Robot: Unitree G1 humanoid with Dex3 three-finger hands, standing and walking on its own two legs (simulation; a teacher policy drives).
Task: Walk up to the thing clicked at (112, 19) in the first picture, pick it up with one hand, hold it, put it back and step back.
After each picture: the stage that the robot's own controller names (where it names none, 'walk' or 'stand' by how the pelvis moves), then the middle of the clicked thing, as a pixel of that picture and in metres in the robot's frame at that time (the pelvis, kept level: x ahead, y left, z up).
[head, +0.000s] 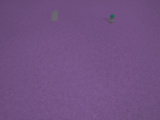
stand; (111, 18) +1.97 -0.41 -0.72
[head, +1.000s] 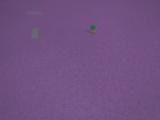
walk; (92, 29) +1.87 +0.00 -0.70
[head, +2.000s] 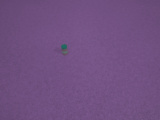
walk; (64, 49) +1.28 +0.27 -0.71
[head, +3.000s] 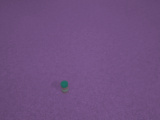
walk; (64, 87) +0.78 +0.20 -0.70
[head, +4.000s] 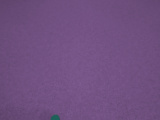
stand; out of the picture +0.43 +0.19 -0.70
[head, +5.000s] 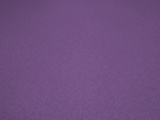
stand; out of the picture +0.40 +0.22 -0.72
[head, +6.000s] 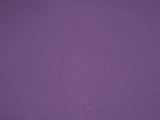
stand; out of the picture +0.37 +0.21 -0.73
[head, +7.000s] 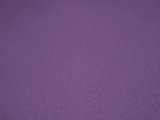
stand; out of the picture +0.37 +0.22 -0.73
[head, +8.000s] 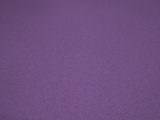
stand; out of the picture +0.37 +0.21 -0.73
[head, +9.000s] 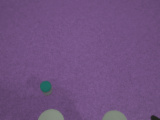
go down; (46, 88) +0.44 +0.20 -0.51
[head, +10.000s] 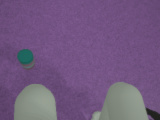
go down; (26, 60) +0.47 +0.24 -0.31
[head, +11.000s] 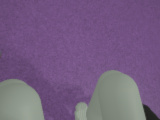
close in; out of the picture +0.45 +0.27 -0.25
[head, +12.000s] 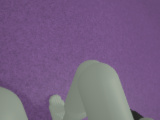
close; out of the picture +0.44 +0.30 -0.23
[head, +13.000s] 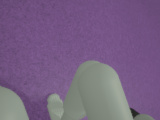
lift; out of the picture +0.43 +0.29 -0.23
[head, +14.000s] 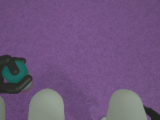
lift; (19, 78) +0.34 +0.24 -0.07
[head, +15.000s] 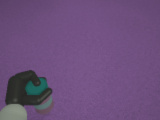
hold; (40, 96) +0.32 +0.16 +0.03
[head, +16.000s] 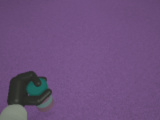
hold; (41, 95) +0.33 +0.16 -0.01
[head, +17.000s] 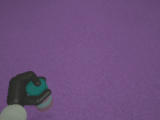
hold; (40, 95) +0.33 +0.17 -0.01
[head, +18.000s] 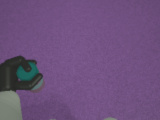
crouch; (32, 78) +0.39 +0.18 -0.07
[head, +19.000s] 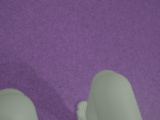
lower; out of the picture +0.48 +0.27 -0.15
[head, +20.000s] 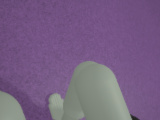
lower; out of the picture +0.43 +0.31 -0.23
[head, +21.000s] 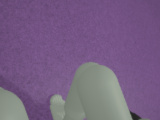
lower; out of the picture +0.42 +0.31 -0.23
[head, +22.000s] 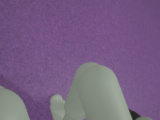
lower; out of the picture +0.42 +0.31 -0.24
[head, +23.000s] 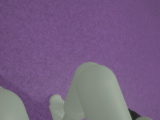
lower; out of the picture +0.42 +0.31 -0.24
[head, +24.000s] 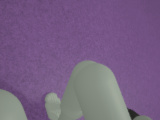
open; out of the picture +0.42 +0.30 -0.23
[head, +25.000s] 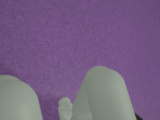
stand; out of the picture +0.42 +0.29 -0.24
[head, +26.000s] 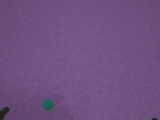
stand; (48, 106) +0.41 +0.21 -0.57
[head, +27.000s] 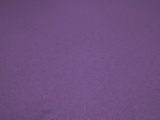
stand; out of the picture +0.39 +0.20 -0.67
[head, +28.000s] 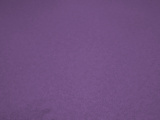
stand; out of the picture +0.39 +0.19 -0.67
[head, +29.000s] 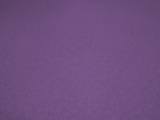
stand; out of the picture +0.40 +0.19 -0.71
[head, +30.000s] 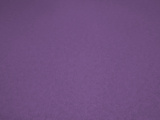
stand; out of the picture +0.38 +0.20 -0.73
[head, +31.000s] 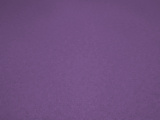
stand; out of the picture +0.37 +0.21 -0.73
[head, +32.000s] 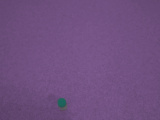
walk; (62, 104) +0.47 +0.17 -0.69
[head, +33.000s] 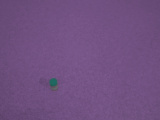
walk; (53, 84) +0.66 +0.22 -0.71
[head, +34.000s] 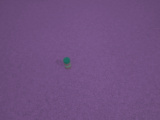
stand; (67, 63) +0.96 +0.25 -0.70
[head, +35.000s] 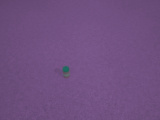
stand; (66, 72) +0.98 +0.19 -0.72
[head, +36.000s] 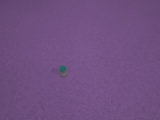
stand; (63, 71) +1.01 +0.22 -0.73
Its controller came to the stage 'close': yes
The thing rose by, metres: 0.71
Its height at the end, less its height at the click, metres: +0.00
